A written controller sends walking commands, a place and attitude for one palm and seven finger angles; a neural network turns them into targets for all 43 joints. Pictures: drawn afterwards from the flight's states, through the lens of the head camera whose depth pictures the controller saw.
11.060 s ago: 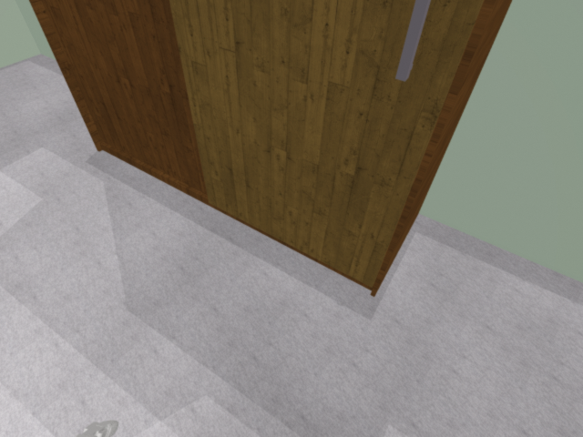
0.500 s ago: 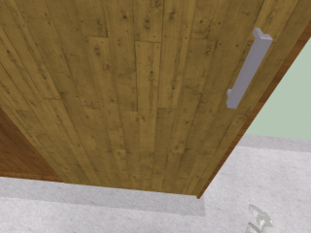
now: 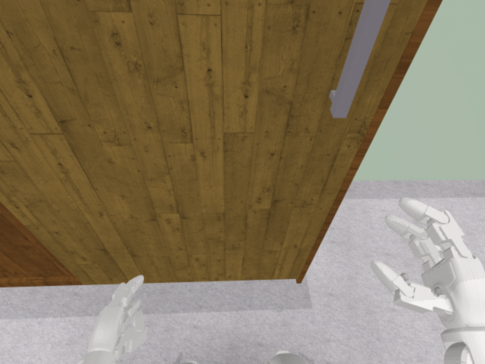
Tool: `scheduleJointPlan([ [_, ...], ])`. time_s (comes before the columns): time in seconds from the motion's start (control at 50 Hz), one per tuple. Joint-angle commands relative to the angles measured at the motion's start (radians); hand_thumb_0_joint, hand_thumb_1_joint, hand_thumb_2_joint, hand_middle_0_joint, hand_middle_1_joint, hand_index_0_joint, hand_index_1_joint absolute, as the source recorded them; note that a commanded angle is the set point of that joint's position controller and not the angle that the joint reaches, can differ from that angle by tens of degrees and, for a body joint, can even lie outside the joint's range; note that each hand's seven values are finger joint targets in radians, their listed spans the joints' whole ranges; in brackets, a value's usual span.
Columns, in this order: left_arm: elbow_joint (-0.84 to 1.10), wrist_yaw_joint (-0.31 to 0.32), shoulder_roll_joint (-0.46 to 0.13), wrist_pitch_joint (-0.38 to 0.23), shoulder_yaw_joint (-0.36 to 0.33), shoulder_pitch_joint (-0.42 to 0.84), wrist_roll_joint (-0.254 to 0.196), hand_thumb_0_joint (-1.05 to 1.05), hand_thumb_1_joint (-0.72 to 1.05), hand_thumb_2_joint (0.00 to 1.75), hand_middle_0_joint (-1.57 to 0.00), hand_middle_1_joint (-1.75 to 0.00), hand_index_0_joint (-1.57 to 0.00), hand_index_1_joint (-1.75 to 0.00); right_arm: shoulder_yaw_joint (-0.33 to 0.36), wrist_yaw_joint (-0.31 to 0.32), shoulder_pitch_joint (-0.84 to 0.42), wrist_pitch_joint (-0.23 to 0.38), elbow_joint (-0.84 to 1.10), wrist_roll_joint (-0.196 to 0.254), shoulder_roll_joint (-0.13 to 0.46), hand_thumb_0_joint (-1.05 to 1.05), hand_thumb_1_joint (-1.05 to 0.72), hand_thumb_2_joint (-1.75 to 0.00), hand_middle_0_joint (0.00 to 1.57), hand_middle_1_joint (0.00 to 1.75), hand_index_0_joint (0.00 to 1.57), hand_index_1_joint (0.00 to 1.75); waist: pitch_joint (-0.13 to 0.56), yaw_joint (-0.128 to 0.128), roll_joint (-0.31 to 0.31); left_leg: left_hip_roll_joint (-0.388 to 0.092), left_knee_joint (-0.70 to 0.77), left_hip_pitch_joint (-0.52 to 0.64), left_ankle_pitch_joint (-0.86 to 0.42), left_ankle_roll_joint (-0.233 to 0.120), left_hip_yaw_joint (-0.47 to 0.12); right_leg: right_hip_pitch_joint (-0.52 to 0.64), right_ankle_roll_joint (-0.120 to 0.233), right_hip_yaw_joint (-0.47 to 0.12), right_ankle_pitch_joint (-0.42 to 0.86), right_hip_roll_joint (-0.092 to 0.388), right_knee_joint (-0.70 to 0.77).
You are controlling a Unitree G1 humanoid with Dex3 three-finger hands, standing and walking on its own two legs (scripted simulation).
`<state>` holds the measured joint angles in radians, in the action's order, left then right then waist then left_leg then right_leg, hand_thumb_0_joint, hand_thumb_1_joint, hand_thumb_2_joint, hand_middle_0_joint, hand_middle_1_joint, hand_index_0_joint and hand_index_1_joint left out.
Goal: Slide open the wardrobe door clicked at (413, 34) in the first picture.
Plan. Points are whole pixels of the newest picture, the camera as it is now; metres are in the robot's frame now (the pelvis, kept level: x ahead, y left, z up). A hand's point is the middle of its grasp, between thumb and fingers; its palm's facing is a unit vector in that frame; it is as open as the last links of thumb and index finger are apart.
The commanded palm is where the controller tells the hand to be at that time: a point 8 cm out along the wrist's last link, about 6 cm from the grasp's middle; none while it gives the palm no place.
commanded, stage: raise the hand with hooked fingers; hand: right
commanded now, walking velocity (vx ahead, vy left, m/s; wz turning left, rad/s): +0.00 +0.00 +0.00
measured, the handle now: (352, 54) +0.50 -0.16 +0.27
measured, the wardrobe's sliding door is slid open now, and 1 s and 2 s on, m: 0.00 0.00 0.00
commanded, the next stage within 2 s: move the hooked fingers beside the handle in 1.44 s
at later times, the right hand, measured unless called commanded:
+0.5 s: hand (461, 203) +0.28 -0.27 +0.19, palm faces +0.03 +0.99 -0.10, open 12.9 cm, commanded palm +0.25 -0.32 +0.21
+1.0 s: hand out of the picture +0.30 -0.30 +0.32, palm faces +0.07 +0.99 -0.09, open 13.9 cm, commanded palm +0.26 -0.34 +0.29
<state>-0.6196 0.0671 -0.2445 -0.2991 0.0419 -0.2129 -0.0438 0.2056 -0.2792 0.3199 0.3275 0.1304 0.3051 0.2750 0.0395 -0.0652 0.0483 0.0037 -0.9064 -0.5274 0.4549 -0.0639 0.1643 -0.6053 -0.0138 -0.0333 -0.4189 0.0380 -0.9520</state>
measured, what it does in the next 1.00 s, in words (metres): rises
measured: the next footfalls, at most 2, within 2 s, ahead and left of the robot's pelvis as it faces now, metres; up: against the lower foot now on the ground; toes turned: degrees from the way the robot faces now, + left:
none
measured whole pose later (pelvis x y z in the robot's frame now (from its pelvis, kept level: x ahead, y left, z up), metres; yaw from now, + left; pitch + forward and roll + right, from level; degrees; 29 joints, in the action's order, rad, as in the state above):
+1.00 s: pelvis +0.01 -0.02 +0.06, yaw +2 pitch -5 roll +1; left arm -0.67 0.11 -0.27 -0.14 0.11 -0.13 -0.10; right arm 0.47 -0.40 -0.30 -0.44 -0.03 0.35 0.57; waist 0.02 -0.09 0.05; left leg 0.00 -0.38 -0.07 0.21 -0.03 0.11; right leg -0.13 0.02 0.03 -0.20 0.00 -0.42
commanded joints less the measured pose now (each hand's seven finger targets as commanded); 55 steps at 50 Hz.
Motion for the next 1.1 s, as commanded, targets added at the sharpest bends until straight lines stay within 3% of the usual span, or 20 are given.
scheduleJointPlan([
  [0.0, 0.145, 0.041, -0.160, -0.045, -0.059, 0.079, -0.015, 0.00, 0.90, 0.90, -0.20, -0.30, -0.20, -0.30, 0.141, -0.058, -0.165, -0.194, 0.049, 0.013, 0.284, 0.00, -0.11, -0.56, 0.26, 0.81, 0.26, 0.81, 0.104, 0.050, -0.110, -0.068, 0.370, 0.098, 0.121, 0.079, -0.307, 0.067, 0.040, -0.009, 0.037, -0.034, 0.196],
  [0.02, 0.151, 0.042, -0.155, -0.036, -0.057, 0.101, -0.015, 0.00, 0.90, 0.90, -0.20, -0.30, -0.20, -0.30, 0.213, -0.046, -0.105, -0.256, 0.000, 0.030, 0.317, 0.00, -0.08, -0.55, 0.26, 0.82, 0.26, 0.82, 0.123, 0.013, -0.121, -0.087, 0.378, 0.152, 0.097, 0.083, -0.327, 0.062, 0.030, -0.013, 0.050, -0.035, 0.201],
  [0.06, 0.170, 0.038, -0.133, -0.020, -0.046, 0.122, -0.018, 0.00, 0.90, 0.90, -0.20, -0.30, -0.20, -0.30, 0.283, -0.017, -0.084, -0.324, 0.051, 0.075, 0.308, 0.00, -0.04, -0.53, 0.26, 0.86, 0.26, 0.86, 0.160, -0.022, -0.149, -0.115, 0.376, 0.231, -0.018, 0.093, -0.334, 0.074, 0.014, -0.018, 0.100, -0.034, 0.219],
  [0.12, 0.182, 0.027, -0.116, -0.035, -0.038, 0.125, -0.016, 0.00, 0.90, 0.90, -0.20, -0.30, -0.20, -0.30, 0.337, 0.041, -0.113, -0.306, 0.206, 0.115, 0.299, 0.00, 0.03, -0.50, 0.27, 0.90, 0.27, 0.90, 0.200, -0.033, -0.119, -0.103, 0.361, 0.284, -0.188, 0.092, -0.298, 0.131, 0.008, -0.015, 0.187, -0.030, 0.251],
  [0.2, 0.154, 0.013, -0.135, -0.082, -0.050, 0.047, -0.013, 0.00, 0.90, 0.90, -0.20, -0.30, -0.20, -0.30, 0.216, 0.052, -0.131, -0.196, 0.289, 0.076, 0.216, 0.00, 0.13, -0.46, 0.27, 0.96, 0.27, 0.96, 0.131, 0.016, -0.034, -0.001, 0.316, 0.189, -0.308, 0.061, -0.150, 0.273, 0.020, 0.007, 0.280, -0.024, 0.337],
  [0.28, 0.122, 0.032, -0.159, -0.099, -0.057, 0.044, -0.024, 0.00, 0.90, 0.90, -0.20, -0.30, -0.20, -0.30, 0.164, 0.008, -0.246, -0.236, 0.238, 0.047, 0.227, 0.00, 0.22, -0.42, 0.28, 1.02, 0.28, 1.02, 0.051, 0.042, -0.001, 0.019, 0.361, 0.177, -0.248, 0.057, -0.119, 0.321, 0.028, 0.001, 0.248, -0.020, 0.398],
  [0.32, 0.116, 0.049, -0.166, -0.097, -0.056, 0.061, -0.028, 0.00, 0.90, 0.90, -0.20, -0.30, -0.20, -0.30, 0.191, -0.006, -0.294, -0.286, 0.229, 0.043, 0.273, 0.00, 0.27, -0.40, 0.28, 1.05, 0.28, 1.05, 0.042, 0.029, 0.003, 0.021, 0.388, 0.203, -0.220, 0.054, -0.113, 0.342, 0.032, -0.001, 0.237, -0.021, 0.428],
  [0.42, 0.117, 0.068, -0.150, -0.079, -0.036, 0.101, -0.022, 0.00, 0.90, 0.90, -0.20, -0.30, -0.20, -0.30, 0.278, 0.013, -0.440, -0.354, 0.330, 0.037, 0.364, 0.00, 0.38, -0.35, 0.29, 1.12, 0.29, 1.12, 0.154, -0.007, 0.090, 0.025, 0.416, 0.318, -0.290, 0.039, -0.090, 0.464, 0.011, -0.015, 0.351, -0.020, 0.492],
  [0.48, 0.113, 0.063, -0.138, -0.069, -0.024, 0.120, -0.021, 0.00, 0.90, 0.90, -0.20, -0.30, -0.20, -0.30, 0.278, 0.016, -0.495, -0.378, 0.345, 0.049, 0.349, 0.00, 0.45, -0.32, 0.30, 1.17, 0.30, 1.17, 0.178, -0.010, 0.120, 0.032, 0.432, 0.354, -0.364, 0.036, -0.078, 0.532, -0.014, -0.025, 0.463, -0.016, 0.513],
  [0.56, 0.098, 0.057, -0.146, -0.035, -0.019, 0.136, -0.027, 0.00, 0.90, 0.90, -0.20, -0.30, -0.20, -0.30, 0.278, -0.025, -0.504, -0.485, 0.223, 0.065, 0.349, 0.00, 0.50, -0.30, 0.30, 1.20, 0.30, 1.20, 0.134, -0.014, 0.046, 0.036, 0.467, 0.382, -0.434, 0.039, -0.074, 0.540, -0.016, -0.020, 0.542, -0.011, 0.535],
  [0.64, 0.097, 0.056, -0.147, 0.030, -0.005, 0.176, -0.045, 0.00, 0.90, 0.90, -0.20, -0.30, -0.20, -0.30, 0.246, -0.067, -0.601, -0.638, 0.106, 0.052, 0.360, 0.00, 0.50, -0.30, 0.30, 1.20, 0.30, 1.20, 0.025, 0.000, 0.021, 0.032, 0.518, 0.356, -0.371, 0.036, -0.080, 0.501, -0.007, -0.017, 0.422, -0.015, 0.581],
  [0.68, 0.110, 0.060, -0.147, 0.054, 0.000, 0.204, -0.045, 0.00, 0.90, 0.90, -0.20, -0.30, -0.20, -0.30, 0.259, -0.072, -0.703, -0.683, 0.116, 0.046, 0.401, 0.00, 0.50, -0.30, 0.30, 1.20, 0.30, 1.20, 0.046, 0.001, 0.030, 0.030, 0.532, 0.363, -0.337, 0.034, -0.085, 0.514, 0.000, -0.023, 0.378, -0.021, 0.594],
  [0.74, 0.130, 0.065, -0.143, 0.063, 0.005, 0.236, -0.037, 0.00, 0.90, 0.90, -0.20, -0.30, -0.20, -0.30, 0.321, -0.064, -0.863, -0.681, 0.208, 0.041, 0.498, 0.00, 0.50, -0.30, 0.30, 1.20, 0.30, 1.20, 0.165, -0.005, 0.047, 0.027, 0.542, 0.409, -0.367, 0.027, -0.095, 0.585, 0.011, -0.021, 0.428, -0.028, 0.588],
  [0.78, 0.137, 0.065, -0.134, 0.065, 0.012, 0.242, -0.034, 0.00, 0.90, 0.90, -0.20, -0.30, -0.20, -0.30, 0.334, -0.063, -0.916, -0.643, 0.257, 0.046, 0.515, 0.00, 0.50, -0.30, 0.30, 1.20, 0.30, 1.20, 0.215, -0.003, 0.058, 0.034, 0.547, 0.425, -0.383, 0.025, -0.091, 0.631, 0.007, -0.022, 0.461, -0.030, 0.588],
  [0.82, 0.129, 0.064, -0.136, 0.070, 0.016, 0.247, -0.032, 0.00, 0.90, 0.90, -0.20, -0.30, -0.20, -0.30, 0.362, -0.067, -0.917, -0.625, 0.224, 0.051, 0.547, 0.00, 0.50, -0.30, 0.30, 1.20, 0.30, 1.20, 0.213, -0.008, 0.070, 0.032, 0.563, 0.443, -0.394, 0.020, -0.102, 0.629, 0.016, -0.009, 0.461, -0.031, 0.583],
  [0.86, 0.112, 0.065, -0.139, 0.081, 0.018, 0.248, -0.038, 0.00, 0.90, 0.90, -0.20, -0.30, -0.20, -0.30, 0.361, -0.084, -0.919, -0.644, 0.116, 0.060, 0.543, 0.00, 0.50, -0.30, 0.30, 1.20, 0.30, 1.20, 0.161, -0.005, 0.060, 0.024, 0.577, 0.435, -0.368, 0.020, -0.108, 0.591, 0.024, -0.006, 0.412, -0.035, 0.597],
  [0.92, 0.098, 0.059, -0.162, 0.103, 0.010, 0.257, -0.049, 0.00, 0.90, 0.90, -0.20, -0.30, -0.20, -0.30, 0.357, -0.113, -0.893, -0.735, -0.059, 0.051, 0.562, 0.00, 0.50, -0.30, 0.30, 1.20, 0.30, 1.20, 0.089, -0.011, 0.022, 0.006, 0.599, 0.421, -0.328, 0.022, -0.129, 0.520, 0.034, 0.004, 0.356, -0.035, 0.596],
  [0.98, 0.114, 0.044, -0.166, 0.126, 0.011, 0.259, -0.069, 0.00, 0.90, 0.90, -0.20, -0.30, -0.20, -0.30, 0.265, -0.146, -0.817, -0.823, -0.145, 0.044, 0.483, 0.00, 0.50, -0.30, 0.30, 1.20, 0.30, 1.20, 0.012, 0.000, -0.003, -0.005, 0.604, 0.378, -0.273, 0.036, -0.145, 0.467, 0.031, 0.002, 0.292, -0.036, 0.596],
  [1.04, 0.142, 0.035, -0.173, 0.126, 0.001, 0.280, -0.071, 0.00, 0.90, 0.90, -0.20, -0.30, -0.20, -0.30, 0.277, -0.152, -0.848, -0.818, -0.053, 0.051, 0.509, 0.00, 0.50, -0.30, 0.30, 1.20, 0.30, 1.20, 0.074, 0.000, -0.028, -0.027, 0.601, 0.386, -0.260, 0.043, -0.192, 0.475, 0.032, -0.001, 0.295, -0.031, 0.560],
  [1.08, 0.160, 0.035, -0.165, 0.118, 0.000, 0.297, -0.066, 0.00, 0.90, 0.90, -0.20, -0.30, -0.20, -0.30, 0.322, -0.140, -0.918, -0.765, 0.068, 0.066, 0.548, 0.00, 0.50, -0.30, 0.30, 1.20, 0.30, 1.20, 0.143, 0.003, -0.046, -0.037, 0.599, 0.411, -0.259, 0.050, -0.217, 0.498, 0.032, -0.001, 0.306, -0.033, 0.537],
])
